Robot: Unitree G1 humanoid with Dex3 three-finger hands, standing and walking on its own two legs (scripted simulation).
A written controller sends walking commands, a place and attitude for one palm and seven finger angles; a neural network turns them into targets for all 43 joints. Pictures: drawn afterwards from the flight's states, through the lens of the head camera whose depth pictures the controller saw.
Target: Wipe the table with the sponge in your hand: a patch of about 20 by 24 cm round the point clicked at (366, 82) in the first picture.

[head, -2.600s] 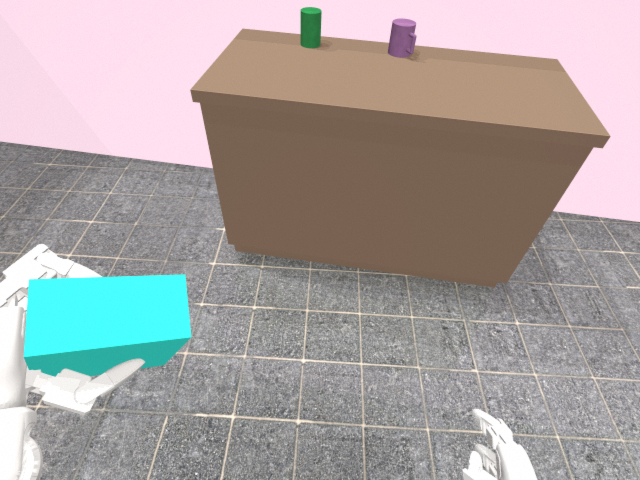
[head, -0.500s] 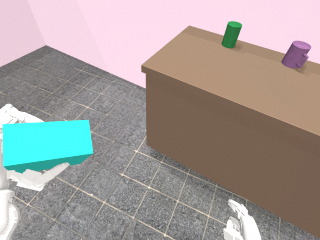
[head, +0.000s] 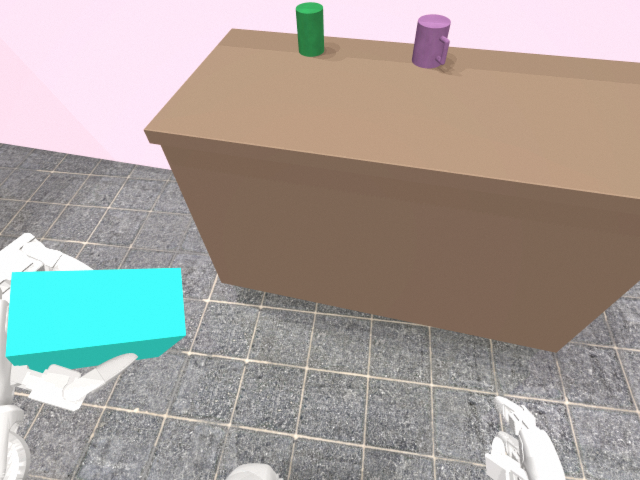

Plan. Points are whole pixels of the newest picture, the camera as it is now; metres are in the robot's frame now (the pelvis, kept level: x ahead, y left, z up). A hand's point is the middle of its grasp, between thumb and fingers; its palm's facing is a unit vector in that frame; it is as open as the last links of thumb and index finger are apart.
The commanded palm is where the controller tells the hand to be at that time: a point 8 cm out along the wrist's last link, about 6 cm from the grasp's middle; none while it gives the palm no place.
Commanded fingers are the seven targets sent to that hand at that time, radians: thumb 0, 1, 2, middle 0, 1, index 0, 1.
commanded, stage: turn to face it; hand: left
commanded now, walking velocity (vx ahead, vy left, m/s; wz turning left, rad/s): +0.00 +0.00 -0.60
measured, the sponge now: (123, 321) +0.23 +0.19 +0.15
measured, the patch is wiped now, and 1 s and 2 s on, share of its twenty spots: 0.00 0.00 0.00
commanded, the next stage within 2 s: take the last steps up to it in 1.04 s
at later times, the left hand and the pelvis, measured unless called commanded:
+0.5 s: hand (176, 368) +0.19 +0.13 +0.16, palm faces +0.19 -0.86 -0.47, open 10.2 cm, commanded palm +0.15 +0.17 +0.18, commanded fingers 0.00 0.10 1.30 -1.20 -1.60 -1.20 -1.60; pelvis -0.09 -0.05 -0.01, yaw -18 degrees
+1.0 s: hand (269, 436) +0.14 +0.04 +0.17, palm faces -0.03 -0.91 -0.42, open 10.2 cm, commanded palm +0.12 +0.09 +0.18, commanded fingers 0.00 0.10 1.30 -1.20 -1.60 -1.20 -1.60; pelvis -0.16 -0.07 -0.01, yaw -30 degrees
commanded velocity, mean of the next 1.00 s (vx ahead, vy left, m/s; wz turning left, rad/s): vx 0.00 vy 0.00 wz -0.46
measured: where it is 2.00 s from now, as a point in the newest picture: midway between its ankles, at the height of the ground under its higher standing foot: outside the picture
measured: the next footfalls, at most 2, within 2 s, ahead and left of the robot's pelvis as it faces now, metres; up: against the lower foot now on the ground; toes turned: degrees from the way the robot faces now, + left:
left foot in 0.22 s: -0.01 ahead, +0.13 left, +0.00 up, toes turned -5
right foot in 0.50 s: -0.07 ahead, -0.18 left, +0.00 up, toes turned -21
